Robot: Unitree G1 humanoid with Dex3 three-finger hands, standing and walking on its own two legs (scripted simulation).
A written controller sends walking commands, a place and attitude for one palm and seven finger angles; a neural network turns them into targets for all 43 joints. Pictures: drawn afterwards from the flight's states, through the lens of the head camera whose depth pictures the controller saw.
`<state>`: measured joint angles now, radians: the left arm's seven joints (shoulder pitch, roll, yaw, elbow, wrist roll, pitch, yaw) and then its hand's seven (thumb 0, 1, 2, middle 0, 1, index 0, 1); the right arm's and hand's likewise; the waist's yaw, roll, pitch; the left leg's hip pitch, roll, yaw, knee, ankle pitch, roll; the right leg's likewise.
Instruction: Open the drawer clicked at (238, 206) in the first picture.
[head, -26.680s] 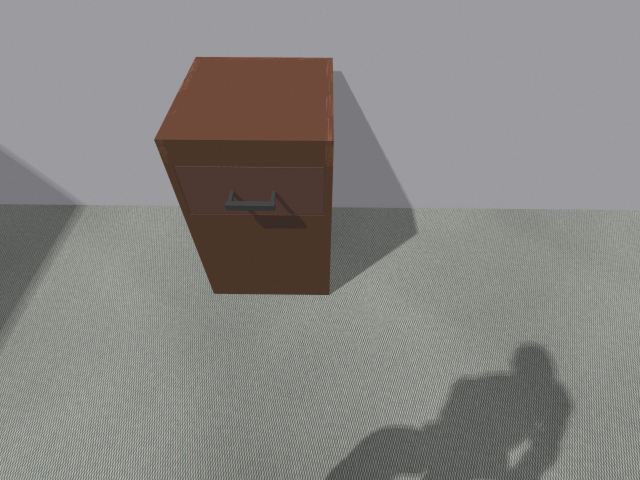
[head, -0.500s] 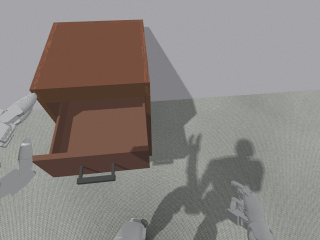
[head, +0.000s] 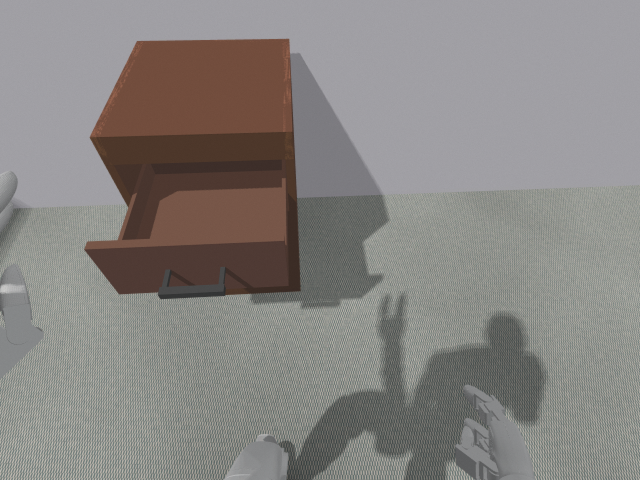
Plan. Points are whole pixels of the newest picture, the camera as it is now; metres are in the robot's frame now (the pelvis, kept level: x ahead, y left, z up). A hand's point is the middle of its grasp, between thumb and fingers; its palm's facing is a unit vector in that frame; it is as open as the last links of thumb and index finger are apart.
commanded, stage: stop stepping back and stand still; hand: left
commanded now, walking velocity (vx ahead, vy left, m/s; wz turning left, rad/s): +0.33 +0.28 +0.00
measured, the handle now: (193, 282) +0.51 +0.28 -0.23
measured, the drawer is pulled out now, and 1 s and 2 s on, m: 0.24 0.24 0.24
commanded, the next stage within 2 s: let the arm hang, fingers relaxed in 0.72 s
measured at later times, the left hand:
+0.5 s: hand out of the picture +0.10 +0.23 +0.21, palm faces +0.42 -0.74 -0.52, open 7.4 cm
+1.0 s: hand out of the picture +0.12 +0.21 -0.05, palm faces +0.17 -0.94 -0.31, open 7.4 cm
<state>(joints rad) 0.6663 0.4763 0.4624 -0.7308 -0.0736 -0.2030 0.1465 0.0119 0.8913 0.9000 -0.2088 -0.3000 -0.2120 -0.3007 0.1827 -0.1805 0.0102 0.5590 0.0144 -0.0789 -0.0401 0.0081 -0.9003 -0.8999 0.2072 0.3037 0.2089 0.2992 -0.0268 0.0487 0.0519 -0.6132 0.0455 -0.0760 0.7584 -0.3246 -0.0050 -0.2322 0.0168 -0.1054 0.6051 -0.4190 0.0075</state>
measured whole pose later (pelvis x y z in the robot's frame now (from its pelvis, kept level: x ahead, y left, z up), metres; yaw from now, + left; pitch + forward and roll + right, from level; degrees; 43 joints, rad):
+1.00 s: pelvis -0.07 -0.01 +0.02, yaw +8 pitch +2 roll +1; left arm 0.23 0.25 0.10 0.29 0.04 0.05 0.04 0.00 0.91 0.90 -0.19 -0.30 -0.20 -0.30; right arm 0.23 -0.22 -0.01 0.75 -0.05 -0.05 0.00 0.01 -0.91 -0.90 0.20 0.30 0.20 0.30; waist -0.06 -0.03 0.03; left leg -0.31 -0.04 -0.02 0.55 -0.26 0.03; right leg -0.50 -0.03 0.04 1.00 -0.52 0.02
